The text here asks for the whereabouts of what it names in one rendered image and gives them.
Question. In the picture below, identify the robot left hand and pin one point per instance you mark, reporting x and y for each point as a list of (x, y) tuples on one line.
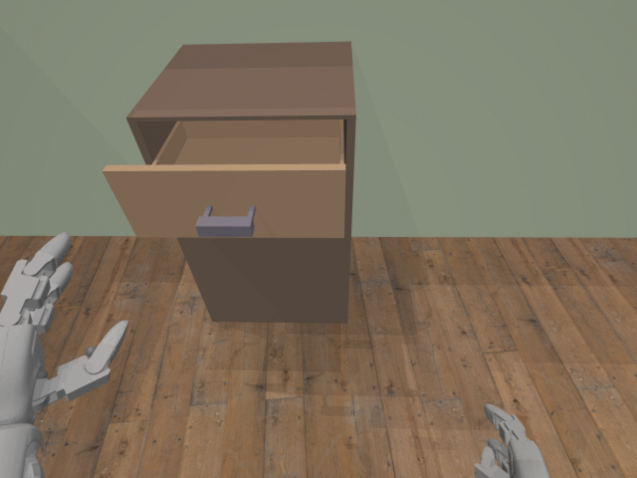
[(29, 296)]

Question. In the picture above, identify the cabinet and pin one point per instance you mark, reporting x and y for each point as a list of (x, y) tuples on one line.
[(260, 280)]

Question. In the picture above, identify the robot right hand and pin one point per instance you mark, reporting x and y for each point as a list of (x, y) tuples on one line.
[(521, 459)]

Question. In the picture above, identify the handle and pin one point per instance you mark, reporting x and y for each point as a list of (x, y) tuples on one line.
[(225, 226)]

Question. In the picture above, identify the left robot forearm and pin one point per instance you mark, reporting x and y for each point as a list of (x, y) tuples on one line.
[(18, 446)]

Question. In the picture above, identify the drawer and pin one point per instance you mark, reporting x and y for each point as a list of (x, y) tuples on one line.
[(292, 170)]

